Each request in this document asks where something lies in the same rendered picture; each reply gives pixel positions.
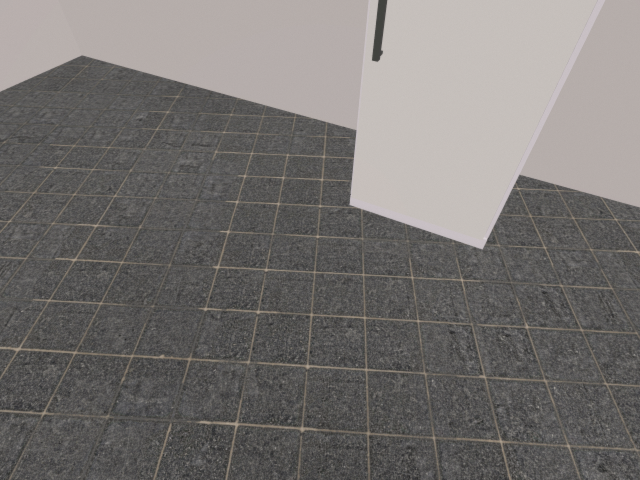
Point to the fridge door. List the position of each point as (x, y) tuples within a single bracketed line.
[(448, 111)]

